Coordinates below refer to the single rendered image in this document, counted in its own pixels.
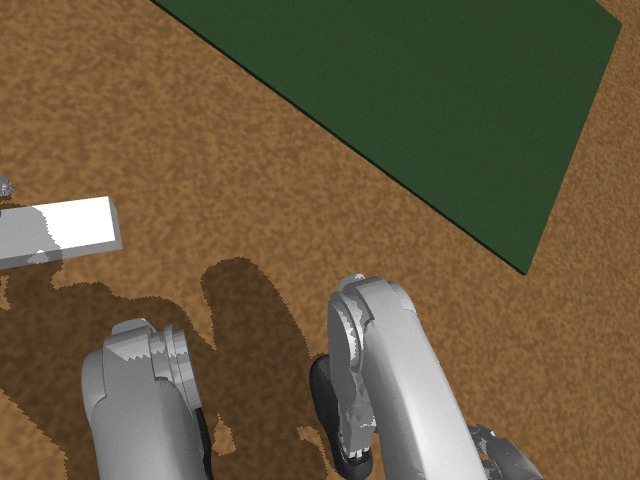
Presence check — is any left robot foot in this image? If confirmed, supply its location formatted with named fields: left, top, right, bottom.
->
left=195, top=407, right=214, bottom=480

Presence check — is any right robot foot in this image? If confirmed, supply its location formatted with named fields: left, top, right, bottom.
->
left=309, top=355, right=373, bottom=480

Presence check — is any carton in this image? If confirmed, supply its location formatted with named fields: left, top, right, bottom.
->
left=0, top=196, right=123, bottom=270

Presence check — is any right robot hand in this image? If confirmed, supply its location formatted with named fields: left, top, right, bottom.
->
left=467, top=424, right=544, bottom=480

